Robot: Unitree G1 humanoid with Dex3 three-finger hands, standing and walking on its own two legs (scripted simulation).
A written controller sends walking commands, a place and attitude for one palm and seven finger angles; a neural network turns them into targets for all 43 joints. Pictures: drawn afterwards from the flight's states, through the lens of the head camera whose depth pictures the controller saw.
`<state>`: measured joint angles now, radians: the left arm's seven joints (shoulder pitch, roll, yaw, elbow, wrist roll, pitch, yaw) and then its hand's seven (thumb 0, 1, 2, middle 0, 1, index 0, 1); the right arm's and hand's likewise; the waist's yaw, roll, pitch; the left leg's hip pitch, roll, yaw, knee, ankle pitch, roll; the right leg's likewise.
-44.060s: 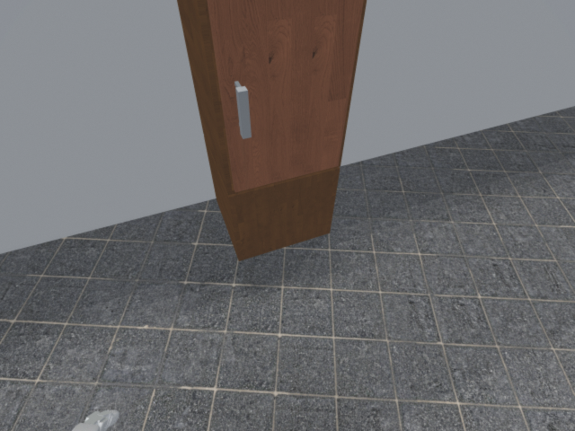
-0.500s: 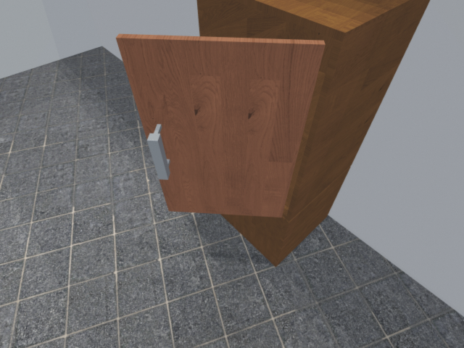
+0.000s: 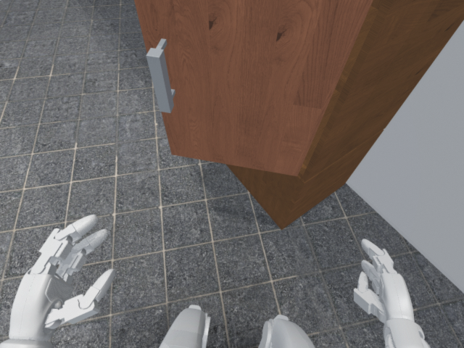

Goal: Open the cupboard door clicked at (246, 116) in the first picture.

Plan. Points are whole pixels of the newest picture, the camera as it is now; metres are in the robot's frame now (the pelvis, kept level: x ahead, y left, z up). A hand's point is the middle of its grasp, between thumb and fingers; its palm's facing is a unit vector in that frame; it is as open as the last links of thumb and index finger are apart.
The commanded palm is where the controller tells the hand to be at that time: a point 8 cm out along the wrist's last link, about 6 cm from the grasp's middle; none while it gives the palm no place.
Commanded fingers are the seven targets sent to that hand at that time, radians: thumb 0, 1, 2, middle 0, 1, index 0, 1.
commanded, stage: raise the hand with hooked fingers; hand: left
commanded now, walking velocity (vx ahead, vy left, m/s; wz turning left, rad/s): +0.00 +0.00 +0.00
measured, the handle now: (164, 76) +0.60 +0.23 +0.07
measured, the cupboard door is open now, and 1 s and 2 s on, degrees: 44 44 44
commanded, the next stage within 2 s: move the hooked fingers beside the handle in 1.58 s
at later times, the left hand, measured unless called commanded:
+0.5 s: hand (76, 254) +0.22 +0.26 +0.05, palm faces -0.08 -1.00 -0.05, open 12.2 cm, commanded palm +0.21 +0.32 +0.07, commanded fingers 0.00 -0.31 0.38 -0.29 -1.08 -0.29 -1.08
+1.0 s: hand (46, 198) +0.29 +0.32 +0.09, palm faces -0.04 -1.00 -0.07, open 13.9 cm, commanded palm +0.27 +0.37 +0.09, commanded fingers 0.00 -0.50 0.30 -0.30 -1.20 -0.30 -1.20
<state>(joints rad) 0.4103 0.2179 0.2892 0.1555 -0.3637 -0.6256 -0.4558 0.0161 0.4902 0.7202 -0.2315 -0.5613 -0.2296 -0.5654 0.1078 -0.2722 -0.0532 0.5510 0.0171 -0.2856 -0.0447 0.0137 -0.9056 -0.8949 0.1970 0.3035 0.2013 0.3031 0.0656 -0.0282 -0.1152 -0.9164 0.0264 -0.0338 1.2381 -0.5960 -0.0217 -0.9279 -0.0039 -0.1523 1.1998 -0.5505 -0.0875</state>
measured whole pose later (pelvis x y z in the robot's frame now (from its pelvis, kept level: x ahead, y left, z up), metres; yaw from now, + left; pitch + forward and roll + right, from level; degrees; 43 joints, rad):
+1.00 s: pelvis +0.01 +0.06 +0.03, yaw -1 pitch +15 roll -4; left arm 0.04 0.41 0.40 0.30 -0.35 -0.32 -0.50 -0.01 -0.49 0.30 -0.30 -1.19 -0.30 -1.20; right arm 0.26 -0.27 0.05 0.53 0.03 -0.22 -0.05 0.02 -0.90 -0.89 0.20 0.30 0.21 0.30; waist 0.01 0.02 -0.10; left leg -0.82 0.00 0.01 1.07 -0.52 0.06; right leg -0.81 -0.02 -0.11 0.98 -0.44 0.00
